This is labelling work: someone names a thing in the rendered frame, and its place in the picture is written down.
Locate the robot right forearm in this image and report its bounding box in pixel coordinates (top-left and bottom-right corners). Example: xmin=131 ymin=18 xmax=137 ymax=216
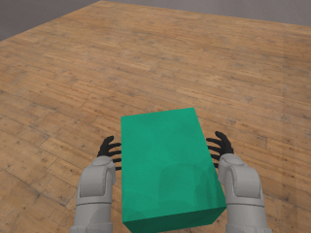
xmin=218 ymin=153 xmax=273 ymax=233

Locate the robot right hand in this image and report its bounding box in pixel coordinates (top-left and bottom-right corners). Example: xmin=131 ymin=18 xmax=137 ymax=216
xmin=206 ymin=131 xmax=234 ymax=169

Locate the robot left hand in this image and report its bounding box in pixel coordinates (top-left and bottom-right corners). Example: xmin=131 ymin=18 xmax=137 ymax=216
xmin=97 ymin=135 xmax=121 ymax=171

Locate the robot left forearm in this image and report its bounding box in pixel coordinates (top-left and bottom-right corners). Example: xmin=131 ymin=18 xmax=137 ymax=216
xmin=69 ymin=155 xmax=117 ymax=233

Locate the carton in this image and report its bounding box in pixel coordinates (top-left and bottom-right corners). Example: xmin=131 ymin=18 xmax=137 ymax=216
xmin=121 ymin=107 xmax=226 ymax=233

